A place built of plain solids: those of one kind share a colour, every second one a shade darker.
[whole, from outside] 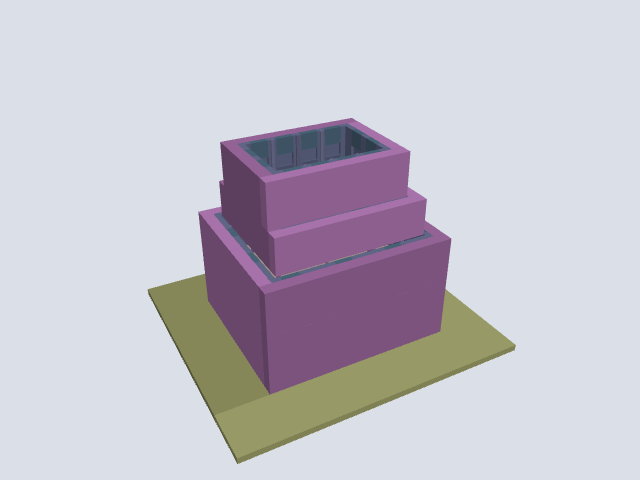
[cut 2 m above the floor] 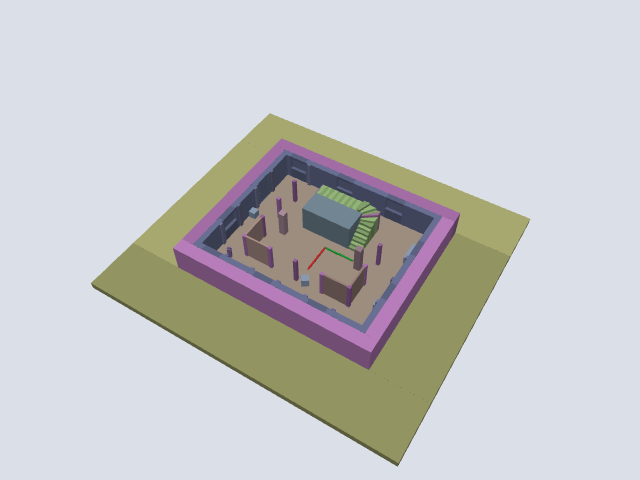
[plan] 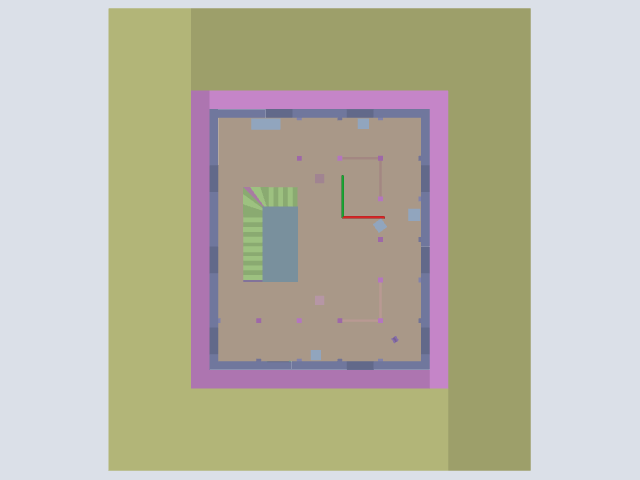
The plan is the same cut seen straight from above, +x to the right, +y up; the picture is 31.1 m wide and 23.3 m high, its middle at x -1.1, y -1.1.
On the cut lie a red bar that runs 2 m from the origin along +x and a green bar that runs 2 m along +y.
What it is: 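A castle tower; a broad house of two floors, an attic in its roof, a lookout on its ridge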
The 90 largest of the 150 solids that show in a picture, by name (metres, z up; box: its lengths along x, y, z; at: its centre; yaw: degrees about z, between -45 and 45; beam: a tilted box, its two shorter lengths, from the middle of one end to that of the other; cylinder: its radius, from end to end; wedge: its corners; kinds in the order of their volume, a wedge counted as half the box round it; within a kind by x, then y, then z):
{
 "wall_fill_storey_1": {"box": [0.9, 14.46, 5.33], "at": [-6.91, -1.07, 2.16]},
 "wall_fill_storey_2": {"box": [0.9, 14.46, 3.46], "at": [-6.91, -1.07, 6.55]},
 "wall_fill_storey_3": {"box": [0.9, 11.65, 2.84], "at": [-5.51, -1.07, 9.7]},
 "wall_fill_storey_4": {"box": [0.9, 10.67, 3.38], "at": [-4.52, -0.58, 12.81]},
 "wall_fill_storey_5": {"box": [10.69, 0.9, 5.33], "at": [-1.12, -7.86, 2.16]},
 "wall_fill_storey_6": {"box": [10.69, 0.9, 3.46], "at": [-1.12, -7.86, 6.55]},
 "wall_fill_storey_7": {"box": [7.88, 0.9, 2.84], "at": [-1.12, -6.45, 9.7]},
 "wall_fill_storey_8": {"box": [5.91, 0.9, 3.38], "at": [-1.12, -5.46, 12.81]},
 "wall_fill_storey_9": {"box": [7.88, 0.9, 2.84], "at": [-1.12, 4.3, 9.7]},
 "wall_fill_storey_10": {"box": [5.91, 0.9, 3.38], "at": [-1.12, 4.3, 12.81]},
 "wall_fill_storey_11": {"box": [10.69, 0.9, 5.33], "at": [-1.12, 5.71, 2.16]},
 "wall_fill_storey_12": {"box": [10.69, 0.9, 3.46], "at": [-1.12, 5.71, 6.55]},
 "wall_fill_storey_13": {"box": [0.9, 10.67, 3.38], "at": [2.29, -0.58, 12.81]},
 "wall_fill_storey_14": {"box": [0.9, 11.65, 2.84], "at": [3.27, -1.07, 9.7]},
 "wall_fill_storey_15": {"box": [0.9, 14.46, 5.33], "at": [4.68, -1.07, 2.16]},
 "wall_fill_storey_16": {"box": [0.9, 14.46, 3.46], "at": [4.68, -1.07, 6.55]},
 "ground_garden_1": {"box": [4.0, 22.46, 0.5], "at": [-9.36, -1.07, -0.27]},
 "ground_garden_2": {"box": [12.49, 4.0, 0.5], "at": [-1.12, -10.3, -0.27]},
 "ground_garden_3": {"box": [12.49, 4.0, 0.5], "at": [-1.12, 8.15, -0.27]},
 "ground_garden_4": {"box": [4.0, 22.46, 0.5], "at": [7.13, -1.07, -0.27]},
 "wall_storey_1": {"box": [0.42, 0.76, 4.98], "at": [-6.25, -7.03, 2.34]},
 "wall_storey_2": {"box": [0.42, 2.73, 3.46], "at": [-6.25, -6.04, 6.55]},
 "wall_storey_3": {"box": [0.42, 1.3, 1.48], "at": [-6.25, -6.0, 2.54]},
 "wall_storey_4": {"box": [0.42, 2.64, 4.98], "at": [-6.25, -4.03, 2.34]},
 "wall_storey_5": {"box": [0.42, 1.3, 1.48], "at": [-6.25, -2.06, 2.54]},
 "wall_storey_6": {"box": [0.42, 2.64, 3.46], "at": [-6.25, -2.06, 6.55]},
 "wall_storey_7": {"box": [0.42, 2.64, 4.98], "at": [-6.25, -0.09, 2.34]},
 "wall_storey_8": {"box": [0.42, 1.3, 1.48], "at": [-6.25, 1.88, 2.54]},
 "wall_storey_9": {"box": [0.42, 2.64, 3.46], "at": [-6.25, 1.88, 6.55]},
 "wall_storey_10": {"box": [0.42, 2.73, 4.98], "at": [-6.25, 3.89, 2.34]},
 "wall_storey_11": {"box": [0.42, 0.76, 3.46], "at": [-6.25, 4.88, 6.55]},
 "wall_storey_12": {"box": [2.73, 0.42, 4.98], "at": [-5.1, 5.04, 2.34]},
 "wall_storey_13": {"box": [2.73, 0.42, 3.46], "at": [-5.1, 5.04, 6.55]},
 "wall_storey_14": {"box": [2.78, 0.42, 4.98], "at": [-5.08, -7.2, 2.34]},
 "wall_storey_15": {"box": [0.42, 5.26, 2.84], "at": [-4.85, 1.22, 9.7]},
 "wall_storey_16": {"box": [1.32, 0.42, 3.38], "at": [-3.41, -4.8, 12.81]},
 "wall_storey_17": {"box": [1.2, 0.38, 2.1], "at": [-3.09, -7.22, 1.05]},
 "wall_storey_18": {"box": [1.3, 0.42, 1.48], "at": [-3.09, 5.04, 2.54]},
 "wall_storey_19": {"box": [2.69, 0.42, 4.98], "at": [-1.14, -7.2, 2.34]},
 "wall_storey_20": {"box": [0.67, 0.42, 3.38], "at": [-1.12, -4.8, 12.81]},
 "wall_storey_21": {"box": [2.64, 0.42, 4.98], "at": [-1.12, 5.04, 2.34]},
 "wall_storey_22": {"box": [2.64, 0.42, 3.46], "at": [-1.12, 5.04, 6.55]},
 "wall_storey_23": {"box": [1.3, 0.42, 1.48], "at": [0.85, -7.2, 2.54]},
 "wall_storey_24": {"box": [1.3, 0.42, 1.48], "at": [0.85, 5.04, 2.54]},
 "wall_storey_25": {"box": [1.32, 0.42, 3.38], "at": [1.18, -4.8, 12.81]},
 "wall_storey_26": {"box": [0.42, 0.83, 3.38], "at": [1.63, -4.6, 12.81]},
 "wall_storey_27": {"box": [0.42, 0.67, 3.38], "at": [1.63, -2.55, 12.81]},
 "wall_storey_28": {"box": [0.42, 0.67, 3.38], "at": [1.63, -0.58, 12.81]},
 "wall_storey_29": {"box": [0.42, 0.67, 3.38], "at": [1.63, 1.39, 12.81]},
 "wall_storey_30": {"box": [0.42, 0.83, 3.38], "at": [1.63, 3.44, 12.81]},
 "wall_storey_31": {"box": [2.73, 0.42, 4.98], "at": [2.86, -7.2, 2.34]},
 "wall_storey_32": {"box": [2.73, 0.42, 4.98], "at": [2.86, 5.04, 2.34]},
 "wall_storey_33": {"box": [2.73, 0.42, 3.46], "at": [2.86, 5.04, 6.55]},
 "wall_storey_34": {"box": [0.42, 0.76, 4.98], "at": [4.02, -7.03, 2.34]},
 "wall_storey_35": {"box": [0.42, 1.3, 1.48], "at": [4.02, -6.0, 2.54]},
 "wall_storey_36": {"box": [0.42, 2.64, 4.98], "at": [4.02, -4.03, 2.34]},
 "wall_storey_37": {"box": [0.42, 1.3, 1.48], "at": [4.02, -2.06, 2.54]},
 "wall_storey_38": {"box": [0.42, 2.64, 4.98], "at": [4.02, -0.09, 2.34]},
 "wall_storey_39": {"box": [0.42, 1.3, 1.48], "at": [4.02, 1.88, 2.54]},
 "wall_storey_40": {"box": [0.42, 2.73, 4.98], "at": [4.02, 3.89, 2.34]},
 "wall_storey_41": {"box": [0.42, 2.73, 3.46], "at": [4.02, 3.89, 6.55]},
 "floor_storey_1": {"box": [9.85, 11.82, 0.55], "at": [-1.12, -1.07, -0.28]},
 "floor_storey_2": {"box": [7.58, 11.82, 0.33], "at": [0.02, -1.07, 4.99]},
 "store_1": {"box": [1.73, 3.67, 4.83], "at": [-3.03, -1.3, 2.41]},
 "step_1": {"wedge": [[-4.83, 0.57, -0.05], [-4.83, 0.57, 1.98], [-4.83, 1.13, -0.05], [-4.83, 1.13, 1.98], [-3.89, 0.26, -0.05], [-3.89, 0.26, 1.98], [-3.89, 0.44, -0.05], [-3.89, 0.44, 1.98]]},
 "step_2": {"wedge": [[-4.83, 1.05, -0.05], [-4.83, 1.05, 1.79], [-4.83, 1.47, -0.05], [-4.83, 1.47, 1.79], [-3.89, 0.37, -0.05], [-3.89, 0.37, 1.79], [-3.89, 0.53, -0.05], [-3.89, 0.53, 1.79]]},
 "step_3": {"box": [0.94, 0.29, 5.01], "at": [-4.36, -2.95, 2.45]},
 "step_4": {"box": [0.94, 0.29, 4.81], "at": [-4.36, -2.72, 2.36]},
 "step_5": {"box": [0.94, 0.29, 4.61], "at": [-4.36, -2.48, 2.26]},
 "step_6": {"box": [0.94, 0.29, 4.41], "at": [-4.36, -2.25, 2.16]},
 "step_7": {"box": [0.94, 0.29, 4.22], "at": [-4.36, -2.02, 2.06]},
 "step_8": {"box": [0.94, 0.29, 4.02], "at": [-4.36, -1.78, 1.96]},
 "step_9": {"box": [0.94, 0.29, 3.82], "at": [-4.36, -1.55, 1.86]},
 "step_10": {"box": [0.94, 0.29, 3.62], "at": [-4.36, -1.32, 1.76]},
 "step_11": {"box": [0.94, 0.29, 3.42], "at": [-4.36, -1.08, 1.66]},
 "step_12": {"box": [0.94, 0.29, 3.22], "at": [-4.36, -0.85, 1.56]},
 "step_13": {"box": [0.94, 0.29, 3.03], "at": [-4.36, -0.62, 1.46]},
 "step_14": {"box": [0.94, 0.29, 2.83], "at": [-4.36, -0.39, 1.36]},
 "step_15": {"box": [0.94, 0.29, 2.63], "at": [-4.36, -0.15, 1.26]},
 "screen_storey_1": {"box": [1.73, 0.12, 4.83], "at": [0.85, -5.01, 2.41]},
 "screen_storey_2": {"box": [1.73, 0.12, 4.83], "at": [0.85, 2.87, 2.41]},
 "screen_storey_3": {"box": [0.12, 1.73, 4.83], "at": [1.84, -4.03, 2.41]},
 "screen_storey_4": {"box": [0.12, 1.73, 4.83], "at": [1.84, 1.88, 2.41]},
 "wall_head_storey_1": {"box": [0.42, 1.3, 1.33], "at": [-6.25, -4.03, 7.62]},
 "wall_head_storey_2": {"box": [0.42, 1.3, 1.33], "at": [-6.25, -0.09, 7.62]},
 "wall_head_storey_3": {"box": [1.3, 0.42, 1.33], "at": [-3.09, 5.04, 7.62]},
 "wall_head_storey_4": {"box": [1.3, 0.42, 1.33], "at": [0.85, 5.04, 7.62]},
 "post_great_storey_1": {"box": [0.45, 0.45, 4.83], "at": [-1.12, -4.03, 2.41]},
 "post_great_storey_2": {"box": [0.45, 0.45, 4.83], "at": [-1.12, 1.88, 2.41]},
 "step_w1t03a_1": {"wedge": [[-4.83, 1.47, -0.05], [-4.83, 1.47, 1.79], [-4.49, 1.47, -0.05], [-4.49, 1.47, 1.79], [-3.89, 0.53, -0.05], [-3.89, 0.53, 1.79], [-3.81, 0.53, -0.05], [-3.81, 0.53, 1.79]]}
}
